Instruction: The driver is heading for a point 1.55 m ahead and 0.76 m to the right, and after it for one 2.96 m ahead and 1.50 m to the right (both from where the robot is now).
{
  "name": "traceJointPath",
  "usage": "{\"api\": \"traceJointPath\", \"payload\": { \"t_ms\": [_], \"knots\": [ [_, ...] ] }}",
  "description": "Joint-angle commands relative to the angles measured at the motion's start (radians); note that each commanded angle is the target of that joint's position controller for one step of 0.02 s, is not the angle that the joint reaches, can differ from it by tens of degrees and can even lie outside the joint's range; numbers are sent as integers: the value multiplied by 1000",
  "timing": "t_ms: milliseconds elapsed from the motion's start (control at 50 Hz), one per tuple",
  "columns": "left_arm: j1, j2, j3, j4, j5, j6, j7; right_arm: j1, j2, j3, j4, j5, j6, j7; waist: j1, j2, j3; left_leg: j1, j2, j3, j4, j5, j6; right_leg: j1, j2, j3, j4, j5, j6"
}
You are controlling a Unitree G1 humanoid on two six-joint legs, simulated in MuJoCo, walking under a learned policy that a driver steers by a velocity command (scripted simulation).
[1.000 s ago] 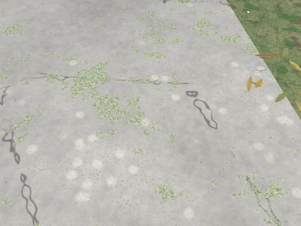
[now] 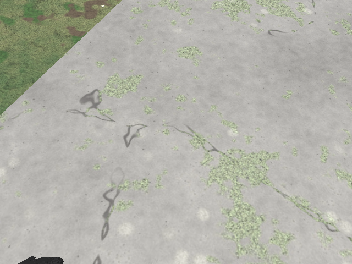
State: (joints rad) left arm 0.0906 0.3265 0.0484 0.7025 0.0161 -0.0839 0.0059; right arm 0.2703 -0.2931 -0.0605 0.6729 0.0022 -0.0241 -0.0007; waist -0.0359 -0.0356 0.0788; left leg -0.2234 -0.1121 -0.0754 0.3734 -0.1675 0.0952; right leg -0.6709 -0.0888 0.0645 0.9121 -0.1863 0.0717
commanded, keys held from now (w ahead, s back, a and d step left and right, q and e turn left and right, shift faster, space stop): e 1.00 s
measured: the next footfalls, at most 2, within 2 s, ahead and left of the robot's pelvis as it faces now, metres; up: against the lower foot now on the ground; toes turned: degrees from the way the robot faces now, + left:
right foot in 0.18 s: +0.25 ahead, -0.14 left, +0.00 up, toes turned -1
left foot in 0.56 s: +0.24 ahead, +0.10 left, +0.00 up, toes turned -19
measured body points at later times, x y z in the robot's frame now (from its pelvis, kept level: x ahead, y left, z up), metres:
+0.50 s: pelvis +0.13 -0.02 -0.01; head +0.18 -0.03 +0.44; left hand +0.32 +0.24 -0.11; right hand +0.24 -0.32 -0.12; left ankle +0.19 +0.12 -0.73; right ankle +0.21 -0.14 -0.74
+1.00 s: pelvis +0.15 -0.02 -0.01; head +0.17 -0.04 +0.43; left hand +0.44 +0.13 -0.09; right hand +0.12 -0.34 -0.12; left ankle +0.20 +0.11 -0.74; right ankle +0.09 -0.11 -0.75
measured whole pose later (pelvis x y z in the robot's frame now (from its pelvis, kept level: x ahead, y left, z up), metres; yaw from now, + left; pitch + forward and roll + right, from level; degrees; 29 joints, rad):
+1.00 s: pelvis +0.15 -0.02 -0.01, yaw -29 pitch +1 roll +0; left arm 0.15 0.30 0.07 0.60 -0.02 0.07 -0.02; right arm 0.17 -0.30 -0.08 0.72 0.02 0.01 -0.02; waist -0.02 0.01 0.04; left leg -0.26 0.11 0.15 0.56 -0.31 -0.03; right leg -0.28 -0.01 -0.03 0.54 -0.26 0.00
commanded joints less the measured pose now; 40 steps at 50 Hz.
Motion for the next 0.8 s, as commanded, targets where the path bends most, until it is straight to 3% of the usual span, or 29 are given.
{"api": "traceJointPath", "payload": {
  "t_ms": [20,60,120,160,180,200,220,240,260,280,300,320,360,420,480,540,560,580,600,620,640,660,680,720,760,800],
  "knots": [
    [51,22,-4,-13,-5,-3,-14,-37,-119,-27,-45,1,-10,-21,15,111,-171,-8,197,-37,-58,608,110,208,35,-54,-187,257,0],
    [17,33,-2,-15,-14,-9,-28,-12,-120,-20,-15,-9,-12,-20,-7,115,-164,33,229,-50,-60,541,100,233,39,-43,-265,329,-22],
    [-4,68,11,-28,-14,-11,-41,-18,-125,-18,18,-20,-17,-12,-7,114,-131,107,282,-75,-4,539,99,213,45,-29,-322,217,-70],
    [27,91,23,-30,-8,-10,-46,-45,-137,-22,30,-8,-10,-16,25,112,-120,143,283,-74,89,565,80,233,69,-48,-382,148,-105],
    [72,113,33,-22,-3,-10,-45,-46,-138,-23,32,-1,-5,-22,48,94,-135,140,248,-52,178,582,50,303,80,-51,-440,249,-129],
    [99,175,50,-31,1,-10,-40,0,-135,-23,24,-16,-7,-28,33,9,-191,84,170,-9,326,471,-3,436,6,52,-423,621,-179],
    [134,220,59,-45,9,-1,-35,72,-109,-14,11,-25,-12,-32,12,-129,-298,-119,51,50,596,131,-85,659,-159,282,-414,846,-343],
    [202,144,45,-33,0,17,-29,22,-108,-7,2,-29,-3,-29,73,-219,-359,-293,-25,30,792,-462,-133,769,-262,485,-499,836,-450],
    [183,121,34,-41,-12,26,-27,16,-136,-16,-2,-8,11,-21,65,-125,-357,-337,27,-53,879,-478,-129,732,-256,505,-527,576,-425],
    [131,110,35,-60,-20,39,-23,-28,-126,-17,-5,4,29,-22,59,-55,-285,-367,56,-50,911,-434,-134,653,-212,449,-545,365,-378],
    [89,110,34,-70,-25,51,-18,-51,-117,-17,-10,4,44,-24,45,-18,-204,-376,81,-42,845,-395,-135,534,-183,398,-581,225,-340],
    [60,110,35,-81,-24,62,-10,-72,-118,-21,-15,-2,55,-31,35,-23,-169,-343,102,-36,747,-343,-135,456,-141,366,-613,92,-307],
    [35,123,46,-93,-12,85,-1,-64,-75,-13,-11,-4,55,-35,22,-94,-148,-245,73,11,573,-289,-149,362,-57,304,-640,5,-273],
    [52,137,61,-100,-18,96,12,-55,-67,-12,-2,-4,41,-33,36,-124,-200,-163,62,5,427,-224,-159,373,-46,307,-623,4,-277],
    [57,146,69,-107,-25,107,18,-67,-79,-18,-5,-1,27,-25,48,-131,-211,-126,58,-3,315,-174,-150,385,-52,366,-611,-42,-270],
    [39,139,69,-116,-37,125,24,-19,-83,-29,12,1,10,-14,15,-126,-191,-1,59,22,90,-56,-111,330,-8,375,-566,-109,-218],
    [61,114,62,-114,-37,127,25,5,-125,-42,12,-7,7,-18,13,-77,-189,80,152,-44,16,-56,-74,259,34,341,-501,-192,-173],
    [57,65,50,-137,-32,122,22,7,-217,-63,5,-34,14,-25,31,153,-152,120,360,-283,-80,-109,35,85,157,181,-292,-323,-111],
    [63,95,61,-151,-28,107,19,-39,-226,-66,-7,-64,13,-23,39,322,-129,23,505,-460,-135,-8,154,42,202,63,-31,-410,-68],
    [100,148,81,-122,-24,104,17,-103,-161,-45,-39,-61,6,-30,58,231,-126,5,486,-400,-117,53,162,59,158,97,129,-364,-46],
    [137,154,89,-90,-30,112,17,-153,-122,-35,-47,-41,3,-35,80,171,-115,5,422,-287,-90,88,115,59,155,86,193,-307,-31],
    [163,132,87,-68,-28,124,24,-176,-107,-30,-54,-23,2,-39,83,147,-113,39,375,-213,-68,109,82,40,148,73,248,-256,-13],
    [165,110,81,-66,-28,132,24,-173,-99,-25,-51,-14,3,-42,70,150,-103,56,367,-168,-54,190,83,17,141,66,298,-230,5],
    [121,81,69,-92,-38,136,19,-135,-101,-24,-41,-17,12,-48,43,164,-98,89,341,-83,-49,277,95,8,125,16,275,-192,29],
    [55,62,58,-128,-44,133,14,-83,-118,-31,-28,-21,24,-54,0,187,-108,178,359,-65,-42,312,113,-15,99,-5,175,-180,48],
    [30,49,48,-148,-41,133,4,-67,-144,-42,-22,-18,31,-54,-16,200,-128,212,384,-48,-34,331,124,32,74,-25,75,-200,51]
  ]
}}
Keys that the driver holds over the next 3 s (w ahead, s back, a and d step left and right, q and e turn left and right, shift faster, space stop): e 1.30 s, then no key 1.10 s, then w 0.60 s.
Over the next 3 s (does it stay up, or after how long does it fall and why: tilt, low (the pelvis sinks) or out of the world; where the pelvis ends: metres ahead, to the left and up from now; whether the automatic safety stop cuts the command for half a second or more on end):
stays up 0.28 -0.14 -0.01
